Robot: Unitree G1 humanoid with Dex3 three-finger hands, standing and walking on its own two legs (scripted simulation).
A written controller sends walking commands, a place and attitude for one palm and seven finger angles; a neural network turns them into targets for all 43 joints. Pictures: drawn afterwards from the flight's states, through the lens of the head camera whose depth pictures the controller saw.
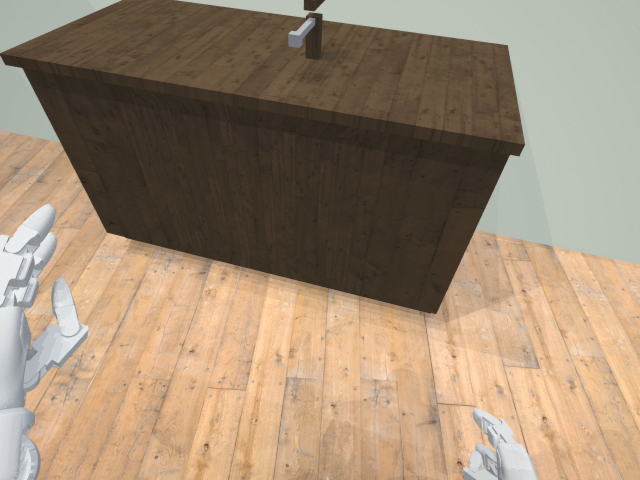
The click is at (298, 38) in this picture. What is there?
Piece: tap's lever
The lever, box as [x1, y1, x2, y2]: [288, 31, 302, 47]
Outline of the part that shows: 291,31 288,34 288,45 299,47 302,44 302,32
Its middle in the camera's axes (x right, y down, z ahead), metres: -0.06 -0.48 +0.93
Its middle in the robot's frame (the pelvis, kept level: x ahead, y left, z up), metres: +1.02 +0.13 +0.14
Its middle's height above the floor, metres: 0.91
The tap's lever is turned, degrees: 0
